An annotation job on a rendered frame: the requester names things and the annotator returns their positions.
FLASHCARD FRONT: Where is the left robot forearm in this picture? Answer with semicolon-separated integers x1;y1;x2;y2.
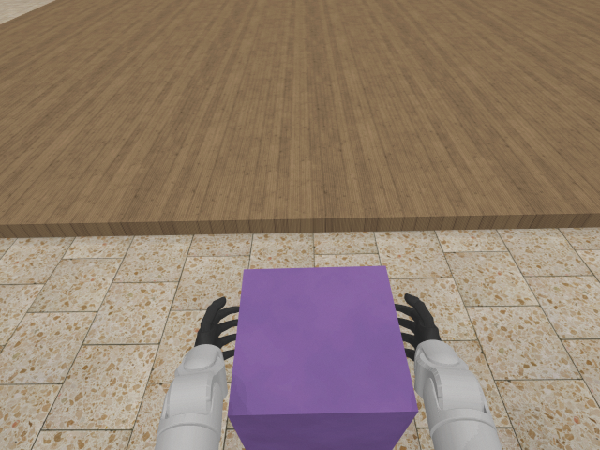
155;344;228;450

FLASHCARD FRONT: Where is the right robot forearm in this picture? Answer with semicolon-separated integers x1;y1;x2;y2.
414;339;503;450

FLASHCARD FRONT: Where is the right robot hand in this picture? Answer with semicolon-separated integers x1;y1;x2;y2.
395;293;442;361

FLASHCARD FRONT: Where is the carton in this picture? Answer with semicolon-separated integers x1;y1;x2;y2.
228;265;418;450

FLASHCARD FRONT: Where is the left robot hand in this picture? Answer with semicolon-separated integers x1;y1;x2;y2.
194;296;240;360

